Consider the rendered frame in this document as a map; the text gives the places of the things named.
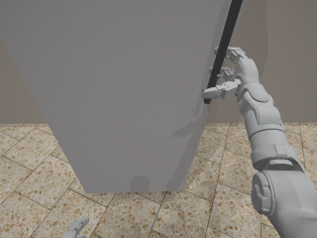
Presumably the right robot hand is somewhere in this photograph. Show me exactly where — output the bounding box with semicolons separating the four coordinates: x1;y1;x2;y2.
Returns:
202;47;260;100

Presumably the left robot hand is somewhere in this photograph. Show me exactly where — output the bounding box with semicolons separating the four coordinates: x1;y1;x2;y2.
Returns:
60;216;89;238

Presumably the right robot upper arm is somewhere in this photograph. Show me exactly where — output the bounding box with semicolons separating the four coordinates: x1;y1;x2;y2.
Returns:
251;170;317;238

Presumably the fridge door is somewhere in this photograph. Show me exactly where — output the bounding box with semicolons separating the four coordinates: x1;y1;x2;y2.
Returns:
0;0;247;193

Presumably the handle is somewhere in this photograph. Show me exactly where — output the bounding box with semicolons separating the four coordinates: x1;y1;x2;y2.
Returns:
202;0;243;104

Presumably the right robot forearm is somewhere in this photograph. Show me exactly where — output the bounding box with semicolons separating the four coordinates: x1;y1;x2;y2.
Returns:
237;82;317;198

